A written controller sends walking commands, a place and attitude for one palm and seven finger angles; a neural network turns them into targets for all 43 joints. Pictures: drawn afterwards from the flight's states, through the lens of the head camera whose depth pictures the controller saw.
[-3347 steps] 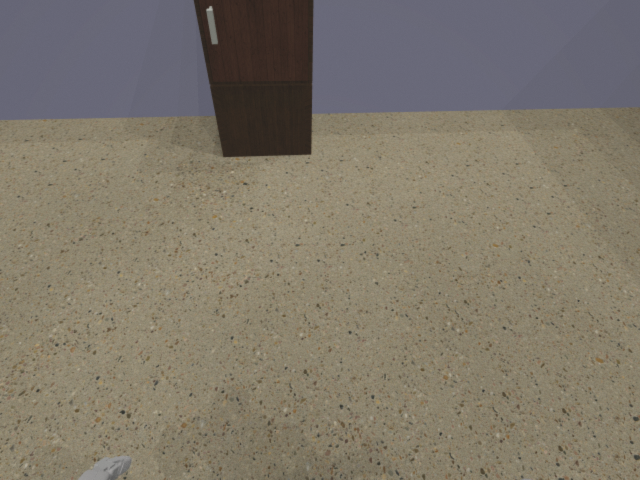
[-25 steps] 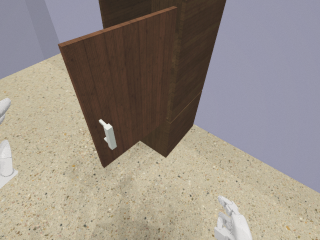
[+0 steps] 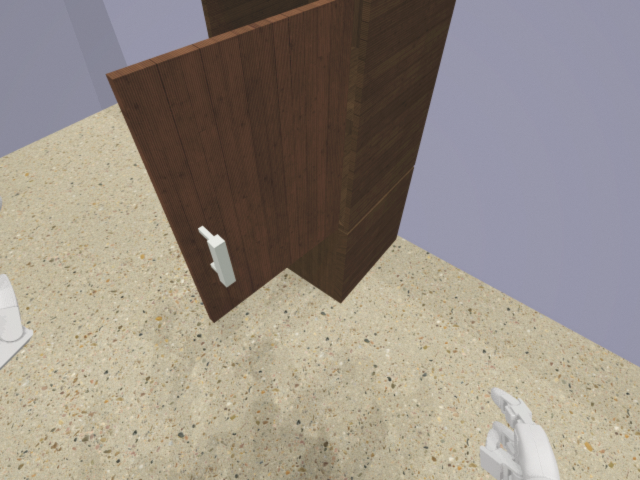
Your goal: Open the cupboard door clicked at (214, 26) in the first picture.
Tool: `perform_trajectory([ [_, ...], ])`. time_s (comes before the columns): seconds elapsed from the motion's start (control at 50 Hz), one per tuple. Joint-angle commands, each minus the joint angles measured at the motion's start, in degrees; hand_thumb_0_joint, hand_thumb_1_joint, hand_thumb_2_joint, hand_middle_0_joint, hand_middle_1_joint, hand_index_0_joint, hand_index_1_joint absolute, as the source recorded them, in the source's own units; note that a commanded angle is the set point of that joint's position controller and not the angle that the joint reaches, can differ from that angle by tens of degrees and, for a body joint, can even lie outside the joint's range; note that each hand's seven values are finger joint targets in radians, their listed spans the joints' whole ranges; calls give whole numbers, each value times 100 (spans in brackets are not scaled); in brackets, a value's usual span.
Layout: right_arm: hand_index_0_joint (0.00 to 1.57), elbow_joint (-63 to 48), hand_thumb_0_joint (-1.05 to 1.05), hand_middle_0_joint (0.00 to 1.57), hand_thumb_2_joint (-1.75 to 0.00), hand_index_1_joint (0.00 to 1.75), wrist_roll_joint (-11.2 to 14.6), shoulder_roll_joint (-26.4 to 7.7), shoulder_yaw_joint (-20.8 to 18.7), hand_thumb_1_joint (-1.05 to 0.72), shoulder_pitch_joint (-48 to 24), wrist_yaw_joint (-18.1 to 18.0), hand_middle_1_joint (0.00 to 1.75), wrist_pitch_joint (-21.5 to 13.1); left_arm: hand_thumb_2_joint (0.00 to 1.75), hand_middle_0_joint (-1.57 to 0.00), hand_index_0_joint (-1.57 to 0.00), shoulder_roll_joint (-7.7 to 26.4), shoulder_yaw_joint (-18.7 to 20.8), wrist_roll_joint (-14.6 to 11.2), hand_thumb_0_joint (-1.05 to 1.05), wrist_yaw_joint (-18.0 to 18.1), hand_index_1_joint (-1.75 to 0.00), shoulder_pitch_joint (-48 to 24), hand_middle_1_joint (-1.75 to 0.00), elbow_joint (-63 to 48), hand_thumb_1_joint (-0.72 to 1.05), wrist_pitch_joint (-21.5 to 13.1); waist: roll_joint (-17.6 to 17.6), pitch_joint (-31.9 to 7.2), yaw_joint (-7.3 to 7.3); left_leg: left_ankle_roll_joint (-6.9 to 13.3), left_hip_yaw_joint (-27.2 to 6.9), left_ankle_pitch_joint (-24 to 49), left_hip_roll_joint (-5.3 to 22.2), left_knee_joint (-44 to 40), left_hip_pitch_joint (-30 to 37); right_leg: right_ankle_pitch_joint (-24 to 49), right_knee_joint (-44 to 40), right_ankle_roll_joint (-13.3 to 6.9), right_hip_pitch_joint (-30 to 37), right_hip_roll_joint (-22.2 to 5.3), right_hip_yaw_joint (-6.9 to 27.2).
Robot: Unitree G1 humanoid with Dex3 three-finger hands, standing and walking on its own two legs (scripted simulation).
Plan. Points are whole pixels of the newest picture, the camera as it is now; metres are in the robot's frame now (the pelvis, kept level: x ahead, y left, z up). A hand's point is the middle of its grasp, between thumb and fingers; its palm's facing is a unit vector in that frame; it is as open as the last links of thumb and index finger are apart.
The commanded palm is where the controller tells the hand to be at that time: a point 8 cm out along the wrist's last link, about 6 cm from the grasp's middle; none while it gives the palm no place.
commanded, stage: let the arm hang, fingers relaxed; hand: left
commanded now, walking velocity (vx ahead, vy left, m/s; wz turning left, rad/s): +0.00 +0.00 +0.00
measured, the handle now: (216, 256) +0.50 +0.22 -0.10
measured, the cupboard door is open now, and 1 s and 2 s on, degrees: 83 83 83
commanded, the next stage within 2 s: look to check the result in 1.10 s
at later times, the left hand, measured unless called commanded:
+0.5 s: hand out of the picture -0.10 +0.23 -0.17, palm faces +0.10 -0.97 -0.22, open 7.1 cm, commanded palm none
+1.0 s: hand out of the picture +0.02 +0.24 -0.16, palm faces +0.04 -0.97 -0.24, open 7.3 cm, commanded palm none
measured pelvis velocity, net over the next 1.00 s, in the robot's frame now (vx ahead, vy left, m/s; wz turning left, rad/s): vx -0.02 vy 0.04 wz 0.04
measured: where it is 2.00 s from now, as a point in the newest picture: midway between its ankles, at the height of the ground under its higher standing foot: outside the picture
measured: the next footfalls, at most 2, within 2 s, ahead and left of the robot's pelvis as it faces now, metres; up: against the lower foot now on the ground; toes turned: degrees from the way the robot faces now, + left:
none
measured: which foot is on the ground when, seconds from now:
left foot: down 0.00-1.00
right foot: down 0.00-1.00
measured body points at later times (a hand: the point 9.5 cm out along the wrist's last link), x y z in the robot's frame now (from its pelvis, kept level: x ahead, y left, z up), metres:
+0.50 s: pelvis -0.05 +0.04 +0.00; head -0.02 +0.06 +0.45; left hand -0.10 +0.28 -0.16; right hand -0.02 -0.22 -0.14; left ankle +0.01 +0.13 -0.74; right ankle -0.01 -0.05 -0.74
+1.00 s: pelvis -0.02 +0.04 +0.01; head -0.01 +0.04 +0.46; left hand +0.02 +0.29 -0.14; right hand +0.02 -0.19 -0.15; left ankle +0.01 +0.13 -0.74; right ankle -0.01 -0.05 -0.74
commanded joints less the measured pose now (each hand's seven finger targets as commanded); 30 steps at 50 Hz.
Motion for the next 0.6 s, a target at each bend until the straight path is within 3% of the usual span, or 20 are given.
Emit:
perform_trajectory([
  [0.0, 20, 375, 0, 20, -90, 30, -80, -807, -211, -90, -124, 467, 30, -117, 90, -20, -20, -738, -2045, 347, 0, -834, -30, -717, -30, 3555, 90, 1131, 261, -879, -50, 157, -676, 2135, 503, 485, -90, 2396, 201, 205, -211, -1292, 812],
  [0.02, 20, 374, 0, 20, -90, 30, -113, -732, -184, -90, -65, 453, 30, -29, 90, -20, -20, -833, -2054, 358, 0, -863, -30, -768, -30, 3605, 90, 1240, 206, -701, -30, 239, -794, 1753, 613, 320, -252, 1420, 181, 246, -406, -1155, 677],
  [0.06, 20, 508, 0, 20, -90, 30, -205, -773, -107, -90, -32, 445, 30, 123, 90, -20, -20, -732, -2083, 406, 0, -881, -30, -1248, -30, 4152, 90, 1225, -540, -683, 84, 489, -1199, 1256, 706, 78, -879, 525, 263, 257, -187, -933, 538],
  [0.08, 20, 559, 0, 20, -90, 30, -238, -808, -78, -90, -77, 435, 30, 173, 90, -20, -20, -679, -2093, 425, 0, -882, -30, -1414, -30, 4440, 90, 1216, -1048, -593, 112, 505, -1240, 963, 631, 107, -967, 356, 79, 214, -156, -946, 653],
  [0.12, 20, 746, 0, 20, -90, 30, -284, -745, -60, -90, 0, 433, 30, 302, 90, -20, -20, -594, -2097, 458, 0, -869, -30, -1747, -30, 5113, 90, 1232, -1588, -508, 34, 401, -978, 602, 265, 402, -577, 119, -368, 3, -517, -1256, 915],
  [0.16, 20, 1036, 0, 20, -90, 30, -330, -612, -30, -90, 89, 440, 30, 493, 90, -20, -20, -664, -2209, 411, 0, -804, -30, -2016, -30, 5773, 90, 1316, -1090, -207, -73, 312, -735, 274, 107, 559, -160, -673, -626, -155, -1146, -1408, 991],
  [0.2, 20, 1241, 0, 20, -90, 30, -360, -532, 31, -90, 129, 438, 30, 582, 90, -20, -20, -685, -2273, 380, 0, -779, -30, -2116, -30, 6296, 90, 1381, -38, 108, -95, 359, -955, -1, 207, 0, -305, -1107, -521, -25, -1199, -1151, 840],
  [0.22, 20, 1332, 0, 20, -90, 30, -371, -515, 48, -90, 92, 428, 30, 583, 90, -20, -20, -719, -2291, 368, 0, -769, -30, -2004, -30, 6586, 90, 1386, 537, 175, -19, 421, -1178, -268, 311, -453, -635, -992, -379, 84, -853, -939, 764],
  [0.26, 20, 1500, 0, 20, -90, 30, -354, -547, 51, -90, 56, 379, 30, 556, 90, -20, -20, -773, -2295, 347, 0, -755, -30, -1644, -30, 7179, 90, 1366, 1164, -33, 152, 524, -1513, -848, 496, -1079, -1058, -514, -163, 200, -7, -706, 612],
  [0.32, 20, 1711, 0, 20, -90, 30, -349, -333, -51, -90, 196, 304, 30, 561, 90, -20, -20, -1028, -2202, 365, 0, -749, -30, -1259, -30, 7794, 90, 1325, 1584, -434, 211, 505, -1461, -1421, 473, -1351, -1055, -299, -191, 160, 515, -650, 506],
  [0.38, 20, 1936, 0, 20, -90, 30, -305, -379, -73, -90, 321, 283, 30, 576, 90, -20, -20, -980, -2268, 357, 0, -794, -30, -1254, -30, 8236, 90, 1295, 939, -376, 197, 468, -1354, -1533, 434, -1354, -909, -427, -520, 130, 474, -690, 560],
  [0.46, 20, 2237, 0, 20, -90, 30, -271, -515, -127, -90, 583, 275, 30, 560, 90, -20, -20, -795, -2297, 349, 0, -811, -30, -1467, -30, 8609, 90, 1231, 124, 7, 45, 426, -1151, -1055, 329, -1056, -484, -901, -1088, 7, -140, -924, 794],
  [0.52, 20, 2466, 0, 20, -90, 30, -259, -561, -129, -90, 700, 270, 30, 542, 90, -20, -20, -735, -2335, 324, 0, -807, -30, -1563, -30, 8842, 90, 1202, -80, 149, -26, 417, -1056, -707, 288, -876, -108, -1091, -1296, -57, -545, -1027, 900],
  [0.58, 20, 2619, 0, 20, -90, 30, -268, -617, -125, -90, 719, 267, 30, 527, 90, -20, -20, -670, -2338, 318, 0, -799, -30, -1589, -30, 9013, 90, 1206, 98, 181, -23, 433, -1134, -827, 373, -1059, -109, -1066, -1221, -22, -542, -963, 844],
])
